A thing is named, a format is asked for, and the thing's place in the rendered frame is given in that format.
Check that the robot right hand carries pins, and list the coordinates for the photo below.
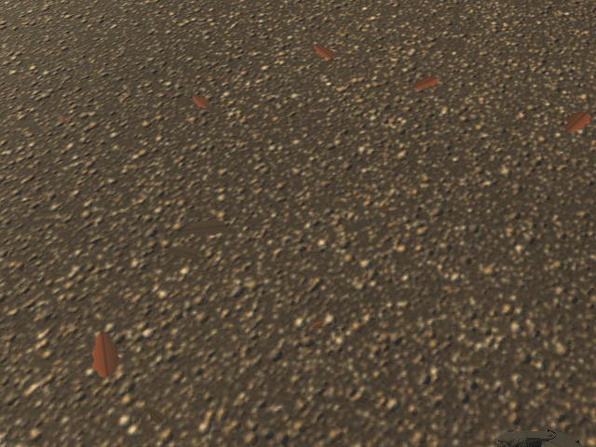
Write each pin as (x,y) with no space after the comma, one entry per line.
(552,438)

